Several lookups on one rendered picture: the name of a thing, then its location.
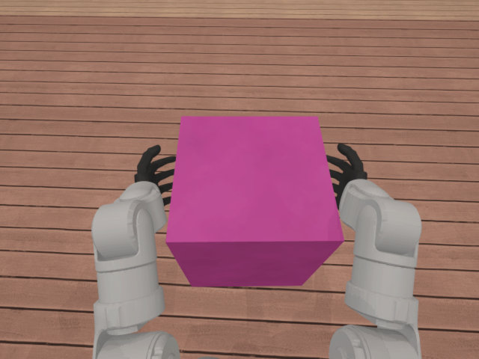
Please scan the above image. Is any carton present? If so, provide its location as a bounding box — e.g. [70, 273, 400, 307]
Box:
[165, 116, 344, 287]

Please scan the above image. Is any robot left upper arm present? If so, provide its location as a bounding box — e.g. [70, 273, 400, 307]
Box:
[97, 331, 180, 359]

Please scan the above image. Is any robot right upper arm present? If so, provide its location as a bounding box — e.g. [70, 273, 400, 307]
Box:
[329, 325, 419, 359]

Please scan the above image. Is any right robot forearm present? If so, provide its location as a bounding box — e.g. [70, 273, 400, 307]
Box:
[339, 179, 422, 359]

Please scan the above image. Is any robot right hand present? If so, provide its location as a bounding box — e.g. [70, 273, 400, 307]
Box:
[326, 143, 367, 210]

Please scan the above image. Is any left robot forearm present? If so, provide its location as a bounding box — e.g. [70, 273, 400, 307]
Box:
[91, 181, 167, 359]

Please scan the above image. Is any robot left hand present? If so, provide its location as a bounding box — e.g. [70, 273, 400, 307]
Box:
[135, 145, 176, 206]

